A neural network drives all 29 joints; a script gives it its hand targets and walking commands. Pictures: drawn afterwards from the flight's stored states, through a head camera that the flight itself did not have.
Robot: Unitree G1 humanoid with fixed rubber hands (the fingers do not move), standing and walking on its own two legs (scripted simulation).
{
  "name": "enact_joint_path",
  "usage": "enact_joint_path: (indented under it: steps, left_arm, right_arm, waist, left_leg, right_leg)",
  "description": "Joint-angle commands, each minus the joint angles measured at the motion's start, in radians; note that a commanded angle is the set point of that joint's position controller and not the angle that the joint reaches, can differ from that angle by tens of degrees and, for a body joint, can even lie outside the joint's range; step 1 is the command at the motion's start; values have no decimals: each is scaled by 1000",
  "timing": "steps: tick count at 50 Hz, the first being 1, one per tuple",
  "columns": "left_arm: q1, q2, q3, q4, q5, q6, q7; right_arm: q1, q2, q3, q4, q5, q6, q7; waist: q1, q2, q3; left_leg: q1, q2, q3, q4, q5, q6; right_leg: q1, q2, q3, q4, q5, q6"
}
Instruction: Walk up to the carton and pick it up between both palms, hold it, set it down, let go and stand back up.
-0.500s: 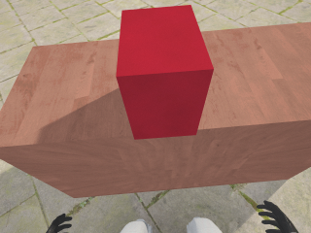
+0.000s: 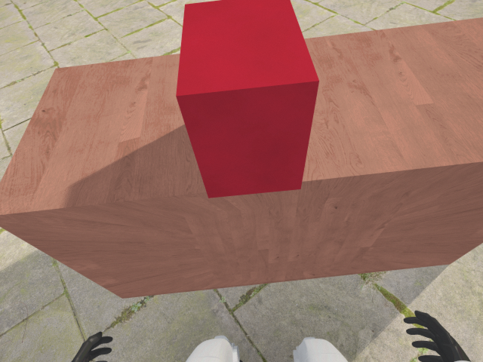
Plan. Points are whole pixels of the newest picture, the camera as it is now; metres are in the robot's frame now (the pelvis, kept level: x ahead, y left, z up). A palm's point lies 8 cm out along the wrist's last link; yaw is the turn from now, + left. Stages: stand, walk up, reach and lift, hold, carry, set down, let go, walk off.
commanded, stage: walk up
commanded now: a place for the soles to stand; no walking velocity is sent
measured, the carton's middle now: (245, 101) +0.55 +0.00 +0.10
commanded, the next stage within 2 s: reach and lift in 0.96 s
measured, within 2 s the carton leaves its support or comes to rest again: neither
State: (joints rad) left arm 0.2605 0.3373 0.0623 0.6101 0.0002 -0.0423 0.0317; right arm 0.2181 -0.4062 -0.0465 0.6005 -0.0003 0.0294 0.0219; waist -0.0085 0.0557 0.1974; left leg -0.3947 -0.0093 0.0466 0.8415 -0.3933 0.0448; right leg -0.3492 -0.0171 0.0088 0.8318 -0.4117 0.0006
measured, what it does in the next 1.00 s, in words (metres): stands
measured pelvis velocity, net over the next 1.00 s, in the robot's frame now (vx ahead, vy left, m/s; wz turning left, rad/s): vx -0.02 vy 0.01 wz -0.01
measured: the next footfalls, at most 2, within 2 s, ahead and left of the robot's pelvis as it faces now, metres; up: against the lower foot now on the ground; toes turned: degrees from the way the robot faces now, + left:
none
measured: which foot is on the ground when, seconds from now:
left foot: down 0.00-1.00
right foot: down 0.00-1.00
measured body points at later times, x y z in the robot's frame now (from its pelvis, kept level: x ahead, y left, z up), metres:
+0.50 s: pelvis -0.02 +0.00 +0.00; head +0.03 -0.02 +0.44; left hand +0.06 +0.31 -0.08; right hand +0.12 -0.30 -0.11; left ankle +0.03 +0.10 -0.70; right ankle -0.01 -0.13 -0.70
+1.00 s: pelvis -0.02 +0.01 -0.01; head +0.04 -0.01 +0.44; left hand +0.10 +0.32 -0.09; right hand +0.12 -0.30 -0.11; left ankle +0.04 +0.10 -0.70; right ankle -0.01 -0.13 -0.69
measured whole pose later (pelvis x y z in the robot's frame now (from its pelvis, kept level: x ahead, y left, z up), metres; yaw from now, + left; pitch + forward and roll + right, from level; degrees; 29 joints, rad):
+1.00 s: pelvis -0.02 +0.01 -0.01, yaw -1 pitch -4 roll +0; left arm 0.27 0.35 0.07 0.61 0.00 -0.03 0.03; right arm 0.21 -0.43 -0.05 0.62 0.00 -0.01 0.03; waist 0.00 0.06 0.20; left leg -0.43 -0.01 0.06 0.89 -0.39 0.06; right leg -0.38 -0.02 0.01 0.96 -0.55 0.00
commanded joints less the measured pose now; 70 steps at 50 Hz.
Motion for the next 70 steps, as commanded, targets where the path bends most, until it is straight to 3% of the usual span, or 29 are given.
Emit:
enact_joint_path:
  steps: [1, 5, 7, 8, 10, 15, 16, 17, 18, 20, 24, 25, 27, 29, 34, 35, 36, 37, 39, 42, 43, 45, 46, 47, 48, 49, 55, 62, 70]
  left_arm:
    - [49, 393, 95, 29, 33, -52, 33]
    - [-58, 320, 72, -7, 22, -37, 30]
    - [-21, 235, 56, -7, -1, -16, 30]
    - [17, 273, 70, 16, -5, -1, 32]
    - [83, 291, 79, 44, 0, 7, 17]
    - [173, 272, 83, 90, 14, -26, 10]
    - [192, 287, 90, 91, 25, -39, 15]
    - [207, 344, 107, 79, 46, -50, 21]
    - [149, 419, 125, 51, 52, -55, 23]
    - [61, 413, 111, 17, 43, -61, 26]
    - [52, 350, 90, -4, 32, -59, 26]
    - [31, 329, 82, -14, 25, -52, 24]
    - [43, 248, 62, -25, 2, -34, 26]
    - [90, 298, 78, 10, 1, -13, 27]
    - [194, 275, 79, 87, 9, -42, 15]
    - [224, 309, 89, 93, 25, -54, 22]
    - [211, 376, 108, 74, 41, -63, 27]
    - [148, 425, 118, 53, 42, -63, 29]
    - [84, 414, 107, 27, 36, -67, 30]
    - [38, 360, 89, 8, 28, -64, 31]
    - [13, 340, 83, -2, 22, -59, 28]
    - [14, 268, 66, -13, -1, -44, 28]
    - [43, 271, 71, 0, -6, -26, 30]
    - [53, 300, 75, 12, -4, -18, 29]
    - [72, 293, 75, 16, -3, -18, 25]
    - [-279, 128, 43, -55, 19, 177, 19]
    - [-300, 139, 91, -254, 57, 294, 19]
    - [-86, 107, 121, -276, 50, 231, 2]
    - [-154, 76, 48, -382, -28, 148, 33]
  right_arm:
    - [-28, -187, -84, -55, -26, -9, -6]
    - [113, -210, -106, 3, -40, -39, 0]
    - [77, -277, -110, -11, -51, -56, -5]
    - [42, -281, -105, -23, -44, -54, -3]
    - [-13, -268, -102, -31, -48, -49, -4]
    - [-69, -242, -96, -58, -48, -36, 2]
    - [-70, -211, -87, -63, -40, -31, 4]
    - [-45, -175, -82, -71, -33, -25, 5]
    - [-68, -170, -76, -73, -40, -21, 0]
    - [-35, -219, -91, -49, -34, -21, 1]
    - [52, -204, -96, -23, -32, -46, 4]
    - [82, -222, -104, -10, -36, -54, -1]
    - [85, -289, -113, -22, -43, -70, -6]
    - [58, -288, -103, -20, -31, -64, -1]
    - [-70, -240, -83, -53, -32, -48, 0]
    - [-79, -207, -77, -61, -22, -44, 1]
    - [-58, -169, -68, -71, -18, -39, 1]
    - [-74, -191, -72, -66, -22, -29, -5]
    - [-34, -220, -84, -48, -22, -30, 0]
    - [45, -209, -92, -20, -26, -49, 2]
    - [85, -233, -100, -7, -32, -60, -1]
    - [96, -287, -113, -16, -39, -74, -6]
    - [77, -287, -102, -30, -30, -74, -3]
    - [71, -287, -101, -19, -26, -70, 0]
    - [52, -284, -96, -24, -29, -69, -3]
    - [-275, -68, -176, 327, -155, -287, 17]
    - [-199, -119, -152, 221, -67, -383, 30]
    - [-51, -71, -93, -1, -4, -392, 7]
    - [-35, -15, -78, -85, -20, -369, 29]
  waist:
    - [17, -167, -183]
    - [-79, -145, -198]
    - [-47, 158, -195]
    - [-24, 87, -173]
    - [1, 50, -98]
    - [51, 68, -171]
    - [69, -18, -183]
    - [63, -198, -189]
    - [73, -235, -131]
    - [28, -146, -115]
    - [-30, -188, -220]
    - [-50, -140, -233]
    - [-46, 116, -262]
    - [-19, 45, -197]
    - [65, 40, -198]
    - [81, -75, -217]
    - [70, -243, -205]
    - [69, -224, -164]
    - [29, -161, -172]
    - [-27, -198, -224]
    - [-46, -142, -249]
    - [-53, 72, -300]
    - [-34, 79, -273]
    - [-27, 34, -237]
    - [-14, 41, -212]
    - [-16, -185, -203]
    - [10, -107, -412]
    - [87, -189, -438]
    - [66, -184, -319]
  left_leg:
    - [-61, 38, -109, 226, -272, -11]
    - [201, 48, -75, -146, 93, 27]
    - [159, 298, -492, -449, 100, 132]
    - [72, 342, -550, -496, -62, 179]
    - [-50, 307, -508, -544, -360, 169]
    - [-112, 189, -282, -340, -173, 116]
    - [-158, 148, -226, -202, -157, 66]
    - [-269, 70, -153, 7, -155, 0]
    - [-285, 14, -87, 152, -208, -27]
    - [-155, 47, -137, 204, -219, -19]
    - [64, 36, -49, -63, 18, 11]
    - [156, 64, -102, -143, 171, 32]
    - [234, 286, -498, -372, 150, 154]
    - [123, 346, -548, -441, -61, 214]
    - [-85, 187, -275, -244, 34, 122]
    - [-173, 137, -211, -92, 53, 61]
    - [-255, 47, -115, 95, 12, -6]
    - [-241, 26, -93, 175, -214, -21]
    - [-155, 50, -106, 200, -254, -12]
    - [11, 49, -60, -25, -20, 16]
    - [114, 70, -93, -107, 209, 35]
    - [240, 253, -444, -301, 251, 165]
    - [202, 343, -549, -383, 138, 220]
    - [148, 347, -555, -401, 77, 230]
    - [124, 330, -517, -391, 51, 225]
    - [-260, 64, 26, -207, -2, -28]
    - [209, 72, -21, -147, 155, -46]
    - [386, 12, -7, -267, 459, -56]
    - [391, 14, 33, -407, 291, -48]
  right_leg:
    - [22, -376, 489, -322, 440, -339]
    - [-152, -199, 254, -164, 338, -165]
    - [-211, 20, 0, 156, -36, -44]
    - [-163, 50, 27, 217, -241, -44]
    - [-113, 14, 35, 239, -207, -65]
    - [122, 5, -44, -159, -39, -83]
    - [163, -24, 65, -268, -99, -106]
    - [209, -167, 384, -378, -222, -168]
    - [82, -344, 632, -484, -248, -267]
    - [-13, -361, 556, -404, 71, -307]
    - [-10, -231, 319, -182, 475, -216]
    - [-85, -180, 255, -113, 399, -162]
    - [-226, 5, -1, 196, 54, -46]
    - [-188, 12, 23, 245, -271, -57]
    - [96, -3, -20, -159, -3, -85]
    - [173, -65, 140, -241, -18, -116]
    - [184, -221, 462, -363, -53, -192]
    - [87, -358, 605, -419, 0, -289]
    - [54, -362, 535, -323, 293, -324]
    - [17, -258, 346, -177, 518, -234]
    - [-49, -197, 270, -101, 459, -177]
    - [-200, -10, 22, 195, 176, -52]
    - [-219, 31, -12, 236, -215, -42]
    - [-193, 17, 24, 260, -289, -54]
    - [-185, -1, 24, 229, -277, -64]
    - [-43, -18, -47, -5, -82, -64]
    - [-123, -2, -68, -146, 164, -65]
    - [78, 32, -15, -307, 535, -23]
    - [39, 33, -16, -448, 255, -41]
